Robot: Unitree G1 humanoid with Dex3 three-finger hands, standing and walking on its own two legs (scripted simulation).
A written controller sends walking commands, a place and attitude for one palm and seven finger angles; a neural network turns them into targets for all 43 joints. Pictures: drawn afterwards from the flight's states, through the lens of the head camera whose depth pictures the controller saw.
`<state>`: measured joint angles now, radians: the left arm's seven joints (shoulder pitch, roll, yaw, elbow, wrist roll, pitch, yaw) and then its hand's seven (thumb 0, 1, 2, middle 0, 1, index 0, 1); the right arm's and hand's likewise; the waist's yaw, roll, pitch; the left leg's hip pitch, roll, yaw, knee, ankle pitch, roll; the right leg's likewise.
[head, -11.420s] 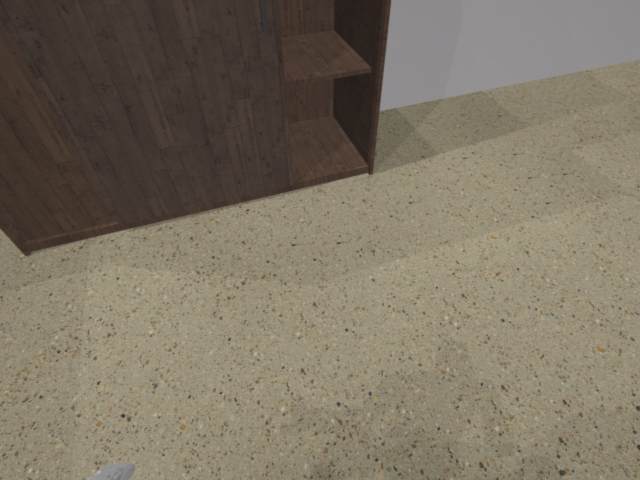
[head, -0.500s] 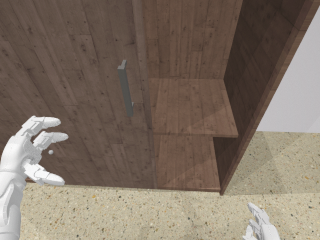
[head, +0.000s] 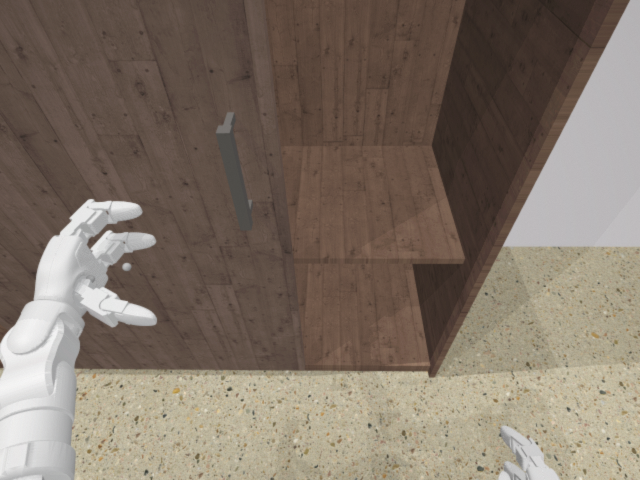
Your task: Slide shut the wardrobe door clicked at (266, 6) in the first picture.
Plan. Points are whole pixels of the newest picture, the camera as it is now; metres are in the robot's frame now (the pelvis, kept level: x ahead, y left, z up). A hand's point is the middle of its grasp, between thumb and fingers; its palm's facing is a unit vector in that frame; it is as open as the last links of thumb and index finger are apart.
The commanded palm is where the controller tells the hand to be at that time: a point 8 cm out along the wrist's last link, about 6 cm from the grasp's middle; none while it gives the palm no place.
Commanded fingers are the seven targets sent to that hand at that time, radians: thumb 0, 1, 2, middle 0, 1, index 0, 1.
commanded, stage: move the hooked fingers beside the handle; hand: left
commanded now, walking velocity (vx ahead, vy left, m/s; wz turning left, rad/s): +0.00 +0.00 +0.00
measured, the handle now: (238, 175) +0.52 +0.15 +0.10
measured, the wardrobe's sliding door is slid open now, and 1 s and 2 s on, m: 0.40 0.40 0.40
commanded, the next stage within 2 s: feel for the door with the fingertips in 1.84 s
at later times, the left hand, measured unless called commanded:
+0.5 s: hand (157, 232) +0.39 +0.23 +0.11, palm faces +0.05 -1.00 -0.02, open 14.0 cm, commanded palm +0.37 +0.28 +0.11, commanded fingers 0.00 -0.50 0.30 -0.30 -1.20 -0.30 -1.20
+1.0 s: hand (194, 201) +0.45 +0.20 +0.10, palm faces +0.04 -1.00 -0.02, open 14.0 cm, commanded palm +0.43 +0.25 +0.10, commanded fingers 0.00 -0.50 0.30 -0.30 -1.20 -0.30 -1.20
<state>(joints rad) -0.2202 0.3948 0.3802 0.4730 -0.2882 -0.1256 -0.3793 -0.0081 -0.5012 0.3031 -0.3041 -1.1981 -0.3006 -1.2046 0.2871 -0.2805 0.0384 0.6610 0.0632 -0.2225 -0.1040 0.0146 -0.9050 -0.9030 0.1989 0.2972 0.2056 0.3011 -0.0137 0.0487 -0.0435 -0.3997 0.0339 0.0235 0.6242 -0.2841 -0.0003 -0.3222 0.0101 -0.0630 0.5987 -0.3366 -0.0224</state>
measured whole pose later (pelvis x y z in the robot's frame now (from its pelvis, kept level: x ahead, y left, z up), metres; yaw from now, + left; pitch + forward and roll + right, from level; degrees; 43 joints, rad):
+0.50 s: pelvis +0.00 +0.01 +0.00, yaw -1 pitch +5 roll -1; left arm -0.43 0.38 0.34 0.67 -0.22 -0.16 -0.27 -0.01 -0.50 0.30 -0.30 -1.20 -0.30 -1.20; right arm 0.30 -0.27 0.04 0.67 0.05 -0.12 -0.07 0.01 -0.91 -0.90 0.20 0.30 0.21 0.30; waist -0.04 0.03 -0.05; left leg -0.44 0.03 0.04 0.64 -0.30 0.02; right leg -0.36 0.00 -0.05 0.61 -0.34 0.00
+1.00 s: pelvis +0.00 +0.01 -0.01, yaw -2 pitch +9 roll -1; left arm -0.71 0.41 0.34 0.98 -0.15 -0.25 -0.20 -0.01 -0.50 0.30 -0.30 -1.20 -0.30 -1.20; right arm 0.36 -0.27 0.03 0.68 0.04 -0.05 -0.05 0.01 -0.91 -0.90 0.20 0.30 0.21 0.30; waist -0.10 0.03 -0.06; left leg -0.54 0.04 0.05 0.70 -0.31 0.02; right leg -0.47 0.01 -0.04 0.66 -0.35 0.00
